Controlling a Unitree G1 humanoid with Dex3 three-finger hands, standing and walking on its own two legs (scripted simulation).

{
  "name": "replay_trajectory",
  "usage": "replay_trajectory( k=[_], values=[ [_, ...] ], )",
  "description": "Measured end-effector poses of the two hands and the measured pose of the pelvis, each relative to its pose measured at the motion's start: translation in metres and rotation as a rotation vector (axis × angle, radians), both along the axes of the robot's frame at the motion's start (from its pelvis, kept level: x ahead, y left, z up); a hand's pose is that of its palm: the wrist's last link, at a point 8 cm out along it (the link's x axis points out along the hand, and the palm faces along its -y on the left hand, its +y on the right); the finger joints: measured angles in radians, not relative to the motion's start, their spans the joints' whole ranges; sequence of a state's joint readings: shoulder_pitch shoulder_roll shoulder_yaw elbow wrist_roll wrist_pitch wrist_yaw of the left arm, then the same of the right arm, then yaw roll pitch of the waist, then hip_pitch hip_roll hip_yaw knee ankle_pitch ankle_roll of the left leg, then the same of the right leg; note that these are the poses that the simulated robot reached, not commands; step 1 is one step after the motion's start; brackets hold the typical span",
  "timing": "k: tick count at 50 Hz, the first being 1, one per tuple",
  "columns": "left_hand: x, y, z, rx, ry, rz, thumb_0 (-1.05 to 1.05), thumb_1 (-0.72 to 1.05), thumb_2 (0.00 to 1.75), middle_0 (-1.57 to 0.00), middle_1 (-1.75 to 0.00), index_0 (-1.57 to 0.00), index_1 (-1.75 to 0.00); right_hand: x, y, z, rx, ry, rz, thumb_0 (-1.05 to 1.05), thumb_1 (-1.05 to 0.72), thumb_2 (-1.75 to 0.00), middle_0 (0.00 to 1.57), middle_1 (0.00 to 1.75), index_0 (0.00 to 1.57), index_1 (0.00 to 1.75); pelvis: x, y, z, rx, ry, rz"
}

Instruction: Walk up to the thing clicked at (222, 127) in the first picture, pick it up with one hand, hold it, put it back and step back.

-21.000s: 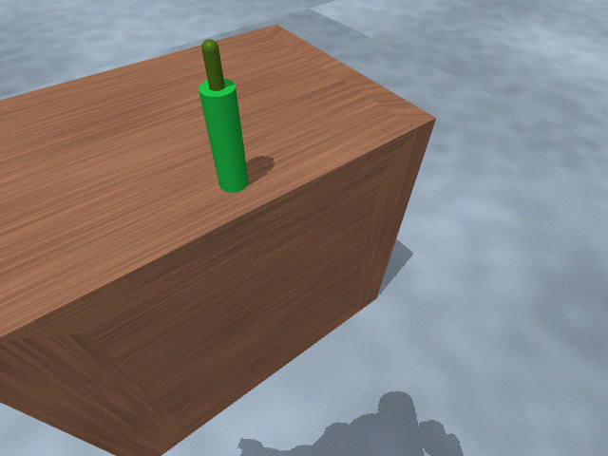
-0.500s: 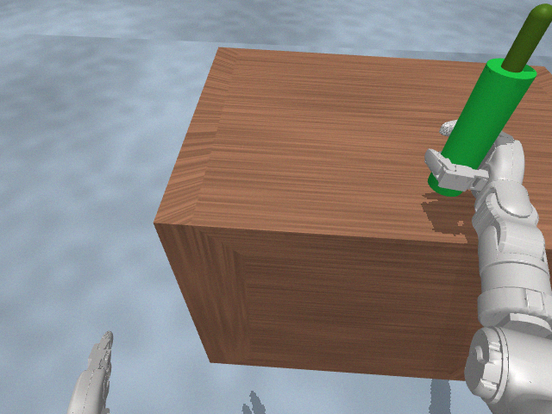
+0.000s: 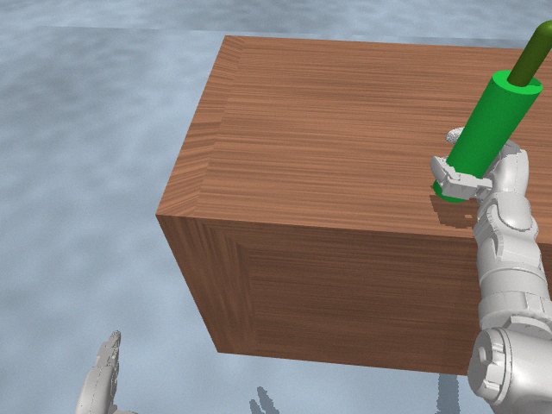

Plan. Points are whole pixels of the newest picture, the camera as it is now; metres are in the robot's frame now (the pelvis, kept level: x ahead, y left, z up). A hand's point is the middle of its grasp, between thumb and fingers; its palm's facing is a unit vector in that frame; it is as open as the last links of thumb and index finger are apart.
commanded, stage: lower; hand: right
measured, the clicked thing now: (490, 124) +0.43 -0.25 +0.20
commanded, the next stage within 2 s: loosen in 0.72 s
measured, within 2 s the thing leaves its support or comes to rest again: rests again in 0.48 s
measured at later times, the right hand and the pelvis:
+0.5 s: hand (450, 178) +0.44 -0.25 +0.10, palm faces +0.30 +0.95 +0.00, open 7.1 cm; pelvis +0.00 +0.00 -0.01, yaw +0 degrees
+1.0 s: hand (449, 184) +0.43 -0.25 +0.09, palm faces +0.30 +0.95 +0.01, open 7.2 cm; pelvis +0.00 +0.00 -0.01, yaw +0 degrees
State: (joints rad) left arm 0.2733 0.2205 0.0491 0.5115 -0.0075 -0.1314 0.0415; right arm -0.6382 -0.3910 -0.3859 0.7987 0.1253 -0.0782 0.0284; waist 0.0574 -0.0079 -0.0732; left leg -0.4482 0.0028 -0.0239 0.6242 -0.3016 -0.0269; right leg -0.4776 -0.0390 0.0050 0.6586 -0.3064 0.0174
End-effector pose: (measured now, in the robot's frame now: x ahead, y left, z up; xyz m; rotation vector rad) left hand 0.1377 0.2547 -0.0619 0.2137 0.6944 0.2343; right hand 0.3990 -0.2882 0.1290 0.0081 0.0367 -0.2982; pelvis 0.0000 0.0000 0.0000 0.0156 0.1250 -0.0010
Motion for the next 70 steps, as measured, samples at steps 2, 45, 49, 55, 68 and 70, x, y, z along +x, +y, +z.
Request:
replay_trajectory(
  k=[2,45,49,55,68,70],
  values=[
    [-0.001,0.001,0.001,0.006,0.001,0.002,-0.01,-0.54,0.05,-0.05,-0.04,-0.05,-0.05,0.000,-0.001,-0.003,-0.004,0.001,-0.001,-0.02,0.08,-1.15,0.89,1.09,0.91,1.10,0.000,0.000,-0.001,0.000,0.003,0.000],
    [-0.003,0.002,-0.001,0.037,0.006,0.003,-0.01,-0.54,0.05,-0.06,-0.04,-0.05,-0.05,-0.001,-0.003,-0.037,-0.001,-0.023,-0.001,-0.02,0.08,-1.15,0.89,1.09,0.91,1.10,0.000,-0.003,-0.012,0.007,0.050,0.000],
    [-0.004,0.002,0.000,0.038,0.005,0.003,-0.01,-0.53,0.05,-0.06,-0.05,-0.06,-0.05,-0.002,-0.003,-0.037,0.002,-0.027,-0.007,-0.02,0.06,-1.08,0.91,1.04,0.92,1.06,-0.001,-0.003,-0.012,0.007,0.049,0.000],
    [-0.004,0.002,0.000,0.039,0.005,-0.002,-0.01,-0.52,0.04,-0.06,-0.05,-0.06,-0.05,-0.002,-0.003,-0.038,-0.007,-0.028,-0.009,-0.01,0.08,-0.83,0.97,0.93,0.98,0.94,-0.003,-0.002,-0.013,0.007,0.050,0.000],
    [-0.002,0.004,-0.001,0.043,0.006,0.002,-0.01,-0.54,0.06,-0.06,-0.05,-0.05,-0.06,-0.001,-0.003,-0.040,-0.002,-0.024,-0.016,0.00,0.26,-0.36,0.86,0.60,0.85,0.61,0.002,-0.001,-0.013,0.005,0.051,-0.001],
    [0.000,0.004,-0.001,0.043,0.004,-0.001,-0.01,-0.54,0.07,-0.06,-0.05,-0.05,-0.06,-0.001,-0.003,-0.040,-0.005,-0.023,-0.013,0.00,0.28,-0.33,0.80,0.56,0.80,0.56,0.002,-0.001,-0.013,0.005,0.052,-0.001]
  ],
)
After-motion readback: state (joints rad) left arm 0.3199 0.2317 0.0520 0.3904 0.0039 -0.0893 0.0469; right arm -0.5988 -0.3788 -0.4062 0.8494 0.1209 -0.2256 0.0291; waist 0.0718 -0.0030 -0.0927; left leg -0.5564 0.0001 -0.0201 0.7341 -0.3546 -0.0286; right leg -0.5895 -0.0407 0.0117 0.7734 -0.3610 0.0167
